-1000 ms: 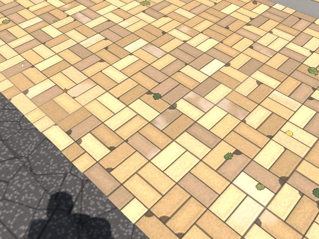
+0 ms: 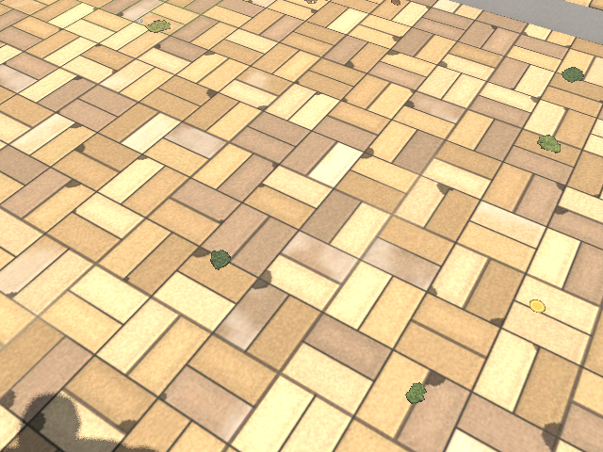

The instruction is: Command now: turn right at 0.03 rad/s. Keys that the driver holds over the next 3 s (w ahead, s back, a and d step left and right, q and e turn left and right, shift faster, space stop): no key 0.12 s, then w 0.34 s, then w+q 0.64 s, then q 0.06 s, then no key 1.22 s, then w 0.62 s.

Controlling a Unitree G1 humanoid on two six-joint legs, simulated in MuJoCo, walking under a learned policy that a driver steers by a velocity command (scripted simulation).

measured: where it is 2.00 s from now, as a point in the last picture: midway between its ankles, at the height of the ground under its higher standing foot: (294, 392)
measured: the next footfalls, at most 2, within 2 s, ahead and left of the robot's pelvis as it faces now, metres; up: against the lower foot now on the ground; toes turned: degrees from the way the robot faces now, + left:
right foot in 0.36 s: +0.05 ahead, -0.15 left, +0.00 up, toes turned -1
left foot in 0.78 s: +0.42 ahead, +0.07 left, +0.00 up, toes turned +9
